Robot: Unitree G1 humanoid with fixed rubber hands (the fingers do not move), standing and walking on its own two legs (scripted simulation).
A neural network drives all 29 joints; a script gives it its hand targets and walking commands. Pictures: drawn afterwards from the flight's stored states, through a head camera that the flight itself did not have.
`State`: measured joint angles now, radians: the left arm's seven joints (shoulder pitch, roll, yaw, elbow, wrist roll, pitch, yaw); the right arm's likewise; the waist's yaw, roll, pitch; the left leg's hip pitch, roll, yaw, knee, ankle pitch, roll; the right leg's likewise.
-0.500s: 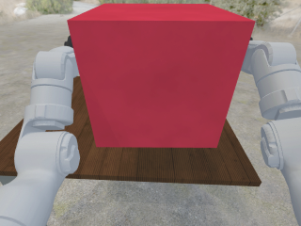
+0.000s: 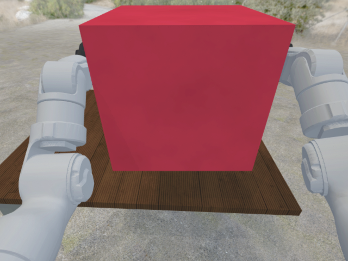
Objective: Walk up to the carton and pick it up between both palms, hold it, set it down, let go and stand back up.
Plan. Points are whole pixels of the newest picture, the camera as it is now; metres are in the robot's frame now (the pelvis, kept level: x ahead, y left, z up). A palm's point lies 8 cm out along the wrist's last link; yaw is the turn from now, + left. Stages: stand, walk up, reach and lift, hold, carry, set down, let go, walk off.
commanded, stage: hold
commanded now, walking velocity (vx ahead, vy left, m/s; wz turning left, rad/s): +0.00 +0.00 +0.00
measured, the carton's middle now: (181, 81) +0.41 -0.01 +0.30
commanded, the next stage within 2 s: none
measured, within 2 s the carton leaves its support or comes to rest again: neither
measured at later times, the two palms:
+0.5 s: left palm (84, 68) +0.37 +0.19 +0.34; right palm (277, 64) +0.37 -0.19 +0.36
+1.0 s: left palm (85, 68) +0.37 +0.19 +0.34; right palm (278, 63) +0.37 -0.19 +0.36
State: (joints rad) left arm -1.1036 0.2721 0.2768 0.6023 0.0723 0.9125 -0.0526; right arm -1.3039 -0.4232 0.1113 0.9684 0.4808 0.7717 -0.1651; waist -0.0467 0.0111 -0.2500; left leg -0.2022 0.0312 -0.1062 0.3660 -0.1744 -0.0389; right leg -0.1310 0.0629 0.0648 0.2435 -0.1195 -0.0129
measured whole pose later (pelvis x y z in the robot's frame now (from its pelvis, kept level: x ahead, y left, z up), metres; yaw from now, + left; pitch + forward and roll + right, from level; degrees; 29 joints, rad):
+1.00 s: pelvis +0.00 +0.00 +0.00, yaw +0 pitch +1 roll -2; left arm -1.11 0.27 0.27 0.61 0.07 0.91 -0.05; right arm -1.30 -0.42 0.11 0.97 0.48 0.78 -0.16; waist -0.05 0.01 -0.25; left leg -0.20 0.03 -0.11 0.37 -0.17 -0.04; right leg -0.13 0.06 0.07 0.24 -0.12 -0.01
